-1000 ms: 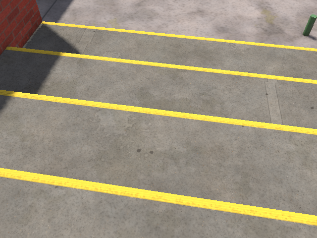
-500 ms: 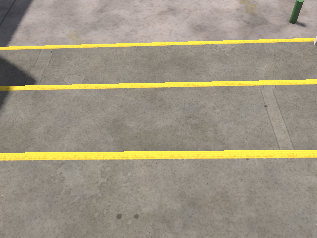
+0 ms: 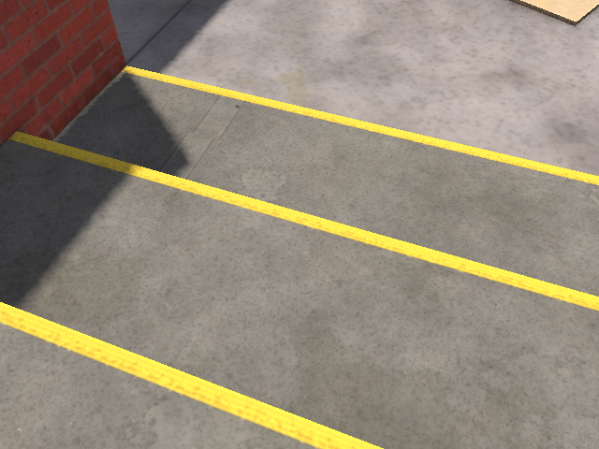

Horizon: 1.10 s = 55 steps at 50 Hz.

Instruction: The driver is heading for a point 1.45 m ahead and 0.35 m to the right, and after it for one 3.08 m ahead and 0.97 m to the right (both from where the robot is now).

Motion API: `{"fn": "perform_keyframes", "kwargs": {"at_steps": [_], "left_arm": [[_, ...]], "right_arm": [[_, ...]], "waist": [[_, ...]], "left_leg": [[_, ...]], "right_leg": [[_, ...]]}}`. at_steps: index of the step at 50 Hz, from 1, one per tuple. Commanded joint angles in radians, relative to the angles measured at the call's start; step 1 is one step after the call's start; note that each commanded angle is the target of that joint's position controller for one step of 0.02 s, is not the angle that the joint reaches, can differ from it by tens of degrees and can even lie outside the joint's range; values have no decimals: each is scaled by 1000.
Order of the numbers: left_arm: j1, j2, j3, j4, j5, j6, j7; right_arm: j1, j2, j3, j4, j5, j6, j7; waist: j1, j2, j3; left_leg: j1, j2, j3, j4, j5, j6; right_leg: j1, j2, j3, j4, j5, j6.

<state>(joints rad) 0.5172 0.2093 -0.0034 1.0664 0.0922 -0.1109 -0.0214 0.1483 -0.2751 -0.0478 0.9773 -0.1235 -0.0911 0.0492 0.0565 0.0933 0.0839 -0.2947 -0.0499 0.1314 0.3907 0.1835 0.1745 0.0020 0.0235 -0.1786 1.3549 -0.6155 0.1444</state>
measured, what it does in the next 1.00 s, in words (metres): walks ahead, turning right: right foot, then left foot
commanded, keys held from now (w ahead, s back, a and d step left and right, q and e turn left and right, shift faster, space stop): q+shift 0.08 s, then e+shift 0.88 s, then shift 0.04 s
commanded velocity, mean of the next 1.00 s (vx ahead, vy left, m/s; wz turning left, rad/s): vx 0.11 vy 0.00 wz -0.40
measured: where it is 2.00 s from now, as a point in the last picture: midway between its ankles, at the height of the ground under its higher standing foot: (406, 383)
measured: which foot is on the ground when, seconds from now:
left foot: down 0.00-0.30, up 0.32-0.60, down 0.62-1.00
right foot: up 0.00-0.28, down 0.30-0.64, up 0.66-1.00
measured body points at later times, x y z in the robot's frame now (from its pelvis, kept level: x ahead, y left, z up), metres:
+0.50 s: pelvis +0.24 -0.06 -0.02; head +0.27 -0.05 +0.43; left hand +0.27 +0.22 -0.15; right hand +0.48 -0.30 -0.08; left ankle +0.22 +0.08 -0.69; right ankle +0.34 -0.16 -0.75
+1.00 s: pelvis +0.31 -0.05 -0.01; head +0.34 -0.06 +0.44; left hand +0.57 +0.10 -0.12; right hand +0.29 -0.39 -0.07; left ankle +0.27 +0.08 -0.76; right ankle +0.27 -0.17 -0.72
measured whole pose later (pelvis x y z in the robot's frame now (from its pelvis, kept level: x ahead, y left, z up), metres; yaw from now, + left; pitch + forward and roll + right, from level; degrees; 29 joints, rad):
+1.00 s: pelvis +0.31 -0.05 -0.01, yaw -25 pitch +1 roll +1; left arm 0.19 0.31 0.03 0.66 0.04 -0.03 -0.14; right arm 0.26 -0.37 -0.09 0.59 -0.08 -0.09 -0.06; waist -0.07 -0.03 0.04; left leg -0.02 0.06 0.27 0.31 -0.30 0.00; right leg -0.42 -0.06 -0.06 0.77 -0.32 0.04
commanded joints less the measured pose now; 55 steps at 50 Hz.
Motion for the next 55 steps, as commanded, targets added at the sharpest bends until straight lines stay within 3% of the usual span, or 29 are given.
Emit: {"fn": "perform_keyframes", "kwargs": {"at_steps": [1,2,3,5,7,9,11,14,15,16,17,18,20,21,23,26,30,32,33,34,37,38,41,43,47,51,53,54,55], "left_arm": [[-133,93,-3,-242,-23,-29,-82],[-313,163,8,-322,-54,-53,-60],[-262,185,21,-355,-51,-56,-23],[-226,249,51,-289,-24,-30,37],[-187,138,16,-258,-50,-6,34],[-284,15,-33,-228,-59,9,1],[-334,59,-13,-203,-61,7,-48],[-128,184,59,-121,-42,-31,-70],[-65,221,76,-107,-43,-44,-58],[-98,295,92,-149,-57,-59,-34],[-132,325,99,-215,-66,-61,-12],[-20,289,87,-174,-16,-57,2],[-252,232,81,-230,-35,-54,-7],[-349,176,56,-269,-57,-44,-7],[-389,207,58,-300,-67,-35,-6],[-373,271,89,-345,-60,-45,-12],[-310,254,89,-399,-78,5,-23],[-216,140,44,-413,-66,20,-31],[-219,90,28,-472,-46,18,-26],[-199,180,54,-439,-20,18,-18],[-142,216,84,-386,-17,36,12],[-160,188,70,-400,-11,34,-10],[-280,115,40,-453,-56,47,-83],[-348,116,33,-474,-63,63,-111],[-283,169,46,-460,-53,71,-122],[-274,220,80,-460,-61,58,-103],[-198,266,109,-432,-71,34,-76],[-71,394,142,-419,-48,18,-29],[-38,400,140,-447,-24,-3,-22]], "right_arm": [[706,-287,-66,194,16,10,-28],[469,-224,-48,114,46,-18,-39],[221,-172,-23,15,90,-28,-13],[73,-69,6,-57,66,-41,41],[180,-147,-18,-51,95,-52,61],[273,-151,-37,-46,105,-56,51],[284,-120,-25,-68,96,-38,42],[110,-153,-20,-145,74,-21,44],[48,-174,-27,-174,87,-19,41],[66,-159,-33,-210,108,-22,28],[150,-36,4,-231,96,-33,12],[66,-65,-10,-267,98,-9,2],[53,-117,-12,-306,66,36,-42],[78,-126,-14,-310,25,43,-62],[126,-62,6,-324,1,47,-73],[95,-36,24,-355,63,76,-47],[96,-124,-18,-383,105,71,-28],[135,-199,-57,-426,104,48,-45],[153,-273,-77,-429,87,25,-57],[64,-238,-67,-445,56,5,-69],[-123,-100,-22,-508,105,-17,-84],[-126,-123,-30,-521,93,-18,-99],[25,-204,-58,-492,73,-24,-129],[147,-234,-72,-450,67,-20,-130],[99,-275,-91,-461,32,-9,-108],[28,-310,-101,-458,45,-19,-107],[40,-266,-79,-426,64,-16,-81],[139,-115,-36,-454,39,-7,-63],[175,-78,-14,-481,72,-35,-46]], "waist": [[-296,-8,-468],[-270,-153,-330],[-131,-159,-252],[-13,-175,-12],[29,-188,-65],[-46,-211,-87],[-55,-137,-85],[79,-105,-127],[111,-127,-126],[72,-229,-199],[44,-358,-458],[83,-249,-450],[-15,-156,-201],[-72,-132,-161],[-142,-147,-139],[-107,-171,-129],[-88,-193,-144],[-106,-80,-201],[-91,142,-184],[-56,-34,-105],[15,-2,-102],[3,-8,-109],[-99,-36,-108],[-150,-11,-84],[-105,10,-89],[-57,26,-103],[12,-33,-172],[-1,-266,-388],[14,-201,-465]], "left_leg": [[1361,416,-623,345,1025,375],[1104,411,-613,234,778,312],[770,395,-621,137,599,322],[99,375,-597,-80,605,318],[-125,300,-492,-54,693,270],[-159,158,-344,-37,543,119],[-194,92,-272,16,407,6],[-234,71,-194,152,374,-117],[-223,67,-190,249,413,-135],[-212,9,-176,493,243,-195],[-332,-57,-164,874,-531,-286],[-385,-107,-210,1015,-970,-296],[-408,9,-276,981,-906,-240],[-296,54,-273,882,-875,-229],[-10,71,-203,738,-809,-249],[103,2,-132,420,-664,-283],[206,-34,-142,-16,-424,-185],[429,186,-325,-55,-249,61],[471,490,-654,-154,28,349],[382,526,-595,-212,-9,294],[269,334,-263,-193,62,95],[245,311,-191,-165,162,76],[351,269,-50,-141,193,55],[437,328,-51,-137,257,70],[382,395,-25,-117,357,82],[344,367,23,20,358,-9],[192,294,68,232,226,-114],[-115,147,144,587,-610,-252],[-325,41,-85,725,-972,-277]], "right_leg": [[-1014,26,364,580,-150,175],[-1099,-10,427,328,12,112],[-997,-29,443,84,65,49],[-693,-145,369,-194,91,-21],[-436,-198,256,-419,206,-12],[-320,-156,173,-606,541,-47],[-246,-92,166,-655,752,-56],[-34,-23,158,-566,755,-95],[24,3,172,-621,844,-149],[100,-76,324,-695,1318,-325],[313,-368,698,-799,1569,-637],[284,-407,838,-919,1536,-678],[-31,-311,748,-1001,939,-534],[-212,-249,709,-1068,804,-505],[-466,-149,630,-1145,672,-454],[-477,-39,573,-1153,473,-382],[-380,-89,729,-1061,345,-390],[-559,-13,696,-949,152,-281],[-734,141,427,-647,84,-132],[-753,34,390,-470,85,-98],[-624,19,269,-200,208,-69],[-601,19,223,-117,219,-68],[-642,-43,171,-310,311,-52],[-667,-93,165,-467,313,-51],[-520,-100,117,-551,300,-93],[-361,-26,82,-738,360,-153],[-64,21,89,-969,757,-246],[355,-259,403,-887,1431,-517],[456,-425,641,-889,1547,-684]]}}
